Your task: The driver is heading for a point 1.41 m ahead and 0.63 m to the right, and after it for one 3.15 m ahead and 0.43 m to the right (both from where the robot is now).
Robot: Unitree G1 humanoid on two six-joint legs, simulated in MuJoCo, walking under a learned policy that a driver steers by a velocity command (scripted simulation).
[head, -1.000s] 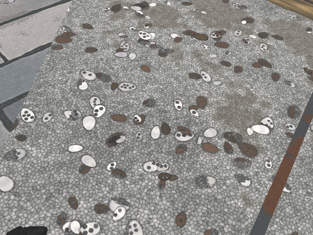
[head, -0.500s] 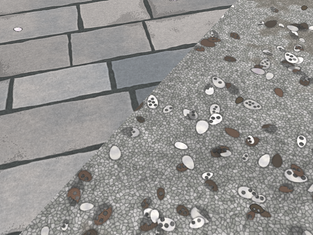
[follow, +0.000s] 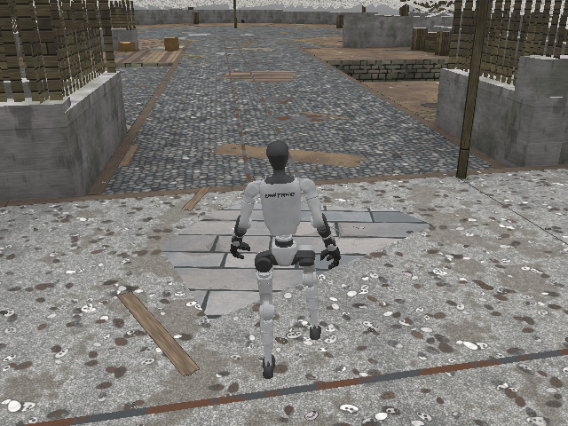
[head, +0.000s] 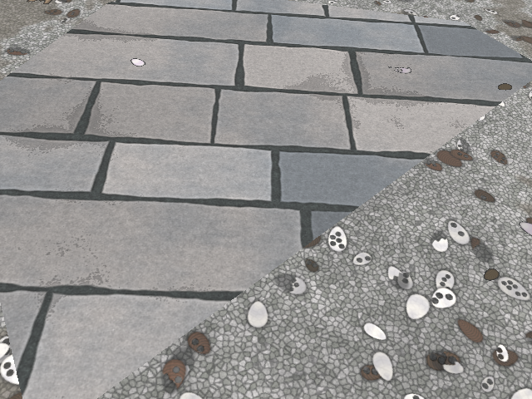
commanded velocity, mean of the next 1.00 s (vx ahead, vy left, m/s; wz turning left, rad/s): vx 0.94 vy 0.00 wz -0.74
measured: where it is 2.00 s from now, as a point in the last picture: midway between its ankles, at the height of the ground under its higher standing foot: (488, 151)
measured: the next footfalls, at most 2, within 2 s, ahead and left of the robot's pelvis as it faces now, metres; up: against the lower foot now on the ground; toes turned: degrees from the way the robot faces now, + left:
right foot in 0.26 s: +0.40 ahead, -0.14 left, +0.00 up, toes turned -13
left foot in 0.70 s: +0.85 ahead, -0.08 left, +0.00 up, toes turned -41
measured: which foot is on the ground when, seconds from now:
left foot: down 0.00-0.28, up 0.30-0.68, down 0.70-1.00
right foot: up 0.00-0.24, down 0.26-0.68, up 0.70-1.00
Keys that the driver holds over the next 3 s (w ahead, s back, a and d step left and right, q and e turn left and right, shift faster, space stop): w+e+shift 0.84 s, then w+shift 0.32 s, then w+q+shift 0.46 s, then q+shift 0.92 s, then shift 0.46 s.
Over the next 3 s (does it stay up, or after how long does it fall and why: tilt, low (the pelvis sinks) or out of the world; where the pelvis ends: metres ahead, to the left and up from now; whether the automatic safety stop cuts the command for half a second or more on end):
stays up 1.49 -0.93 -0.02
